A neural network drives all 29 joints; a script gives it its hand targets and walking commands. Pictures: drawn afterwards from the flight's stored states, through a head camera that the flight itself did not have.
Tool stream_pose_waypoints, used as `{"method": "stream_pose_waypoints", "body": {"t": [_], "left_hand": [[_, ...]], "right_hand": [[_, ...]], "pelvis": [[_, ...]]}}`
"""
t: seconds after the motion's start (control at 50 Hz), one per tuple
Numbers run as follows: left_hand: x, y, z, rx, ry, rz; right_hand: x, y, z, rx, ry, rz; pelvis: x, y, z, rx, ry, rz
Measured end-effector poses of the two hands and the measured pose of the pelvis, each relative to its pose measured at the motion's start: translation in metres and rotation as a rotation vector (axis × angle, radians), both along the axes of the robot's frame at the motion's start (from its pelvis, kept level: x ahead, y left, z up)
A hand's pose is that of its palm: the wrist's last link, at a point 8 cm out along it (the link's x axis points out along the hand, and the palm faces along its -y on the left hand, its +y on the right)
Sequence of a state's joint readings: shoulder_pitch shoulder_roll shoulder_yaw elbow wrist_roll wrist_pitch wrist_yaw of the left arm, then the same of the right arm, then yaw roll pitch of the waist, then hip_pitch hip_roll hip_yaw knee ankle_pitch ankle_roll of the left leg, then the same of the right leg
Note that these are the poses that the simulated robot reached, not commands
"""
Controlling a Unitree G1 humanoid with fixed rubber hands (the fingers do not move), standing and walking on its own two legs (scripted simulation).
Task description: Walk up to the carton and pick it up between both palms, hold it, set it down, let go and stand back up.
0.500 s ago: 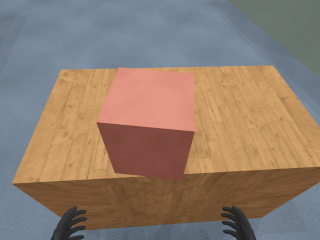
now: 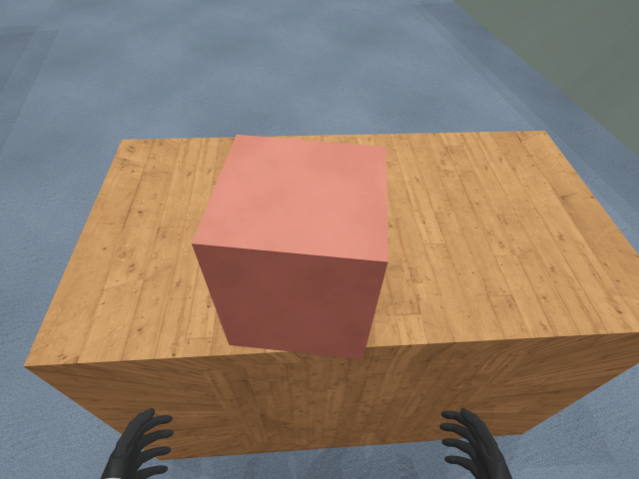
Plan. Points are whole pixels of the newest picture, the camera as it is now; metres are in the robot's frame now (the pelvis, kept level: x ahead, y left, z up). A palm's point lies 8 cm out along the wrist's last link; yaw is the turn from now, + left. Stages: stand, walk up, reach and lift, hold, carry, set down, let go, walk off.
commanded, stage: let go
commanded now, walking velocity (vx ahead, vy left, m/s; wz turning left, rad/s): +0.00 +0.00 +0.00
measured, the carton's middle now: (302, 252) +0.43 +0.00 +0.03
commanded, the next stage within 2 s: stand in 0.20 s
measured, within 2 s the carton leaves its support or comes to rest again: neither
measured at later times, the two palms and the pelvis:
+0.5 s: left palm out of the picture +0.11 +0.26 -0.09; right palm out of the picture +0.08 -0.28 -0.10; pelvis -0.01 +0.00 +0.00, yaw +0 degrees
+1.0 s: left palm out of the picture +0.04 +0.27 -0.10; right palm out of the picture +0.03 -0.28 -0.10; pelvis -0.05 +0.00 -0.01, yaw +0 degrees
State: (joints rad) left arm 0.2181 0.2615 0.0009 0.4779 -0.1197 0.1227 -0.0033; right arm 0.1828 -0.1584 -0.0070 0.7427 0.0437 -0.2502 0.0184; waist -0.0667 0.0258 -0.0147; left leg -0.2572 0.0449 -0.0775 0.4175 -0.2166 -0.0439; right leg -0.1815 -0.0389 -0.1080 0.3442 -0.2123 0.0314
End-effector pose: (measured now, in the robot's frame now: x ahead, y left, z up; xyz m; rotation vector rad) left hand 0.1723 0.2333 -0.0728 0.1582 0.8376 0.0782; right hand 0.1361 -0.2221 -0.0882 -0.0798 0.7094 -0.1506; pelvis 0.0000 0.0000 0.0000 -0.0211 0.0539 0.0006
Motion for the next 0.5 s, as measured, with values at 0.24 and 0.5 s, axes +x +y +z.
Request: {"method": "stream_pose_waypoints", "body": {"t": [0.24, 0.5], "left_hand": [[-0.004, 0.000, -0.002, 0.001, 0.011, 0.003], [-0.061, 0.023, -0.019, 0.063, 0.050, 0.036]], "right_hand": [[-0.002, -0.002, -0.001, -0.001, 0.009, 0.003], [-0.057, -0.057, -0.008, -0.159, 0.248, 0.006]], "pelvis": [[0.000, 0.000, 0.000, 0.000, -0.001, 0.000], [-0.013, 0.002, -0.004, -0.004, -0.047, -0.001]]}}
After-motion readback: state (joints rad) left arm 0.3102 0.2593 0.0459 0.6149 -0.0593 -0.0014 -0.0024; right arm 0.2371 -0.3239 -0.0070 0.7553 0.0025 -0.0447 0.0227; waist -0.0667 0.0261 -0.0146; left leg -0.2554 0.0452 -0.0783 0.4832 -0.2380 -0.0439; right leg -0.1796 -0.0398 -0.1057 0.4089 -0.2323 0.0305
